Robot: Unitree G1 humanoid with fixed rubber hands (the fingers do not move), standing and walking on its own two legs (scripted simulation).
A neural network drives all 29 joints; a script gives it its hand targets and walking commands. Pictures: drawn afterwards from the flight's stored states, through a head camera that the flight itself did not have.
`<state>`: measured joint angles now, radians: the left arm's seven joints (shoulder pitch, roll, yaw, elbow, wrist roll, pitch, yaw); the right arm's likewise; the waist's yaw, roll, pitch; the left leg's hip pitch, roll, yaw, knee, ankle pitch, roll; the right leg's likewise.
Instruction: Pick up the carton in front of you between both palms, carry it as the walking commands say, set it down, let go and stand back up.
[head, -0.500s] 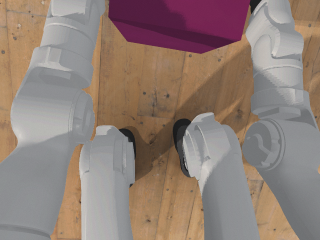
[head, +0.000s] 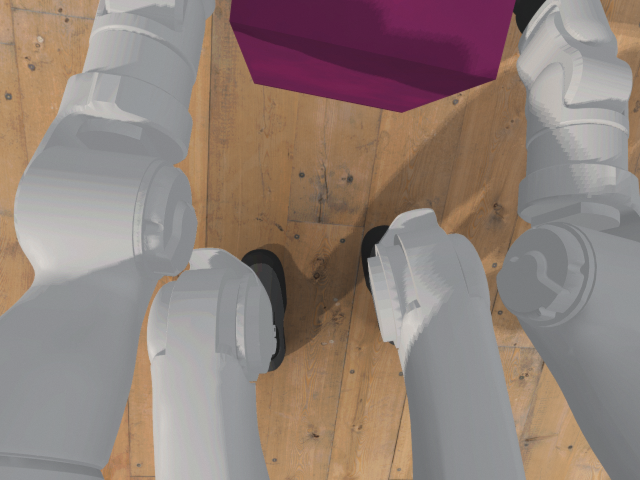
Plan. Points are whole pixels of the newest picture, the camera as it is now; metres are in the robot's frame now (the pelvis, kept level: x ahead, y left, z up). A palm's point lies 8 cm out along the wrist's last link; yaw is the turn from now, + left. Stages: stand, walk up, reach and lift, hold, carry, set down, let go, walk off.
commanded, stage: set down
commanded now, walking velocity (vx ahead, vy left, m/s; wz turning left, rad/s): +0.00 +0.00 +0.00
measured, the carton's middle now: out of the picture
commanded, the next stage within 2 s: let go in 1.70 s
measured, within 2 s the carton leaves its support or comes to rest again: rests again in 0.44 s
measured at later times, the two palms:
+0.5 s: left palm out of the picture +0.58 +0.08 -0.18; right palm (537, 12) +0.50 -0.24 -0.18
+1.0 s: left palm out of the picture +0.61 +0.09 -0.06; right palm out of the picture +0.52 -0.28 -0.06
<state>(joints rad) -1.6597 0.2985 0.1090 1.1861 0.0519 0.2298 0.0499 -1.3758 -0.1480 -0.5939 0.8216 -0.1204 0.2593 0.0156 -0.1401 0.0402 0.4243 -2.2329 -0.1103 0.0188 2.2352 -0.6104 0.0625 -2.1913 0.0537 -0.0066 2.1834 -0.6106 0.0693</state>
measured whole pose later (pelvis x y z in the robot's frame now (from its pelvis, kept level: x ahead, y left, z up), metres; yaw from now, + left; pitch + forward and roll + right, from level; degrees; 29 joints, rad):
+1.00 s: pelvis +0.00 -0.02 +0.05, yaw -2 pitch +39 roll -2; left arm -1.56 0.47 0.05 1.11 -0.08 0.25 0.05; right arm -1.34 -0.24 -0.30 0.86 0.17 0.22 -0.15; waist -0.16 0.03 0.25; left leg -2.13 -0.06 -0.02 2.07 -0.62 0.01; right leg -2.14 0.07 -0.04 2.02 -0.56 0.00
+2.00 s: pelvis +0.05 -0.02 +0.31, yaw +2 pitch +41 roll +0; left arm -0.96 0.20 0.27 0.80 0.14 0.20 0.06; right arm -0.75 -0.18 -0.34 0.63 -0.06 0.16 0.08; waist -0.11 0.04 -0.05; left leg -1.37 -0.07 -0.06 0.95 -0.30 0.00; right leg -1.38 0.04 0.02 0.95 -0.29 -0.01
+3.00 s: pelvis +0.12 +0.01 +0.40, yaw -1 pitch -4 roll -1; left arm 0.25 0.21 0.03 0.41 -0.01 0.13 -0.05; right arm 0.21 -0.21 -0.05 0.42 -0.03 0.13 0.08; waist 0.00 0.03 0.08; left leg -0.09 -0.07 -0.03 0.46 -0.29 0.06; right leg -0.11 0.02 0.08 0.44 -0.26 0.02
